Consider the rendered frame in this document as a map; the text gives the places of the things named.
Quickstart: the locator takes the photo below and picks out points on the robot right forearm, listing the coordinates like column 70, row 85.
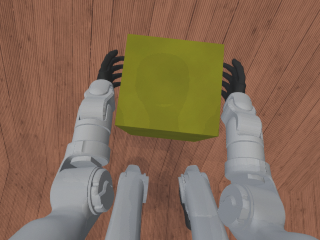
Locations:
column 245, row 145

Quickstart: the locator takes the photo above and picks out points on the robot right upper arm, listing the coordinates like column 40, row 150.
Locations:
column 254, row 213

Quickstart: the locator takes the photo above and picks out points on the right robot thigh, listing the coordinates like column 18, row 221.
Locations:
column 196, row 193

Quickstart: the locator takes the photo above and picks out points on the robot left upper arm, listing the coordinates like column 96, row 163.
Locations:
column 78, row 197

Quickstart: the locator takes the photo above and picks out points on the carton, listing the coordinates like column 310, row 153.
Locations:
column 170, row 88

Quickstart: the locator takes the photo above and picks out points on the right robot hand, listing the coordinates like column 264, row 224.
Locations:
column 236, row 80

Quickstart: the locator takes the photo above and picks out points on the robot left forearm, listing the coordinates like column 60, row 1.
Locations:
column 90, row 142

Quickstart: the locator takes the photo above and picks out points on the right robot foot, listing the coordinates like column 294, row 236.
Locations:
column 187, row 221

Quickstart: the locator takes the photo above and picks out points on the left robot hand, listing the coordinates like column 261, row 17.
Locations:
column 107, row 69

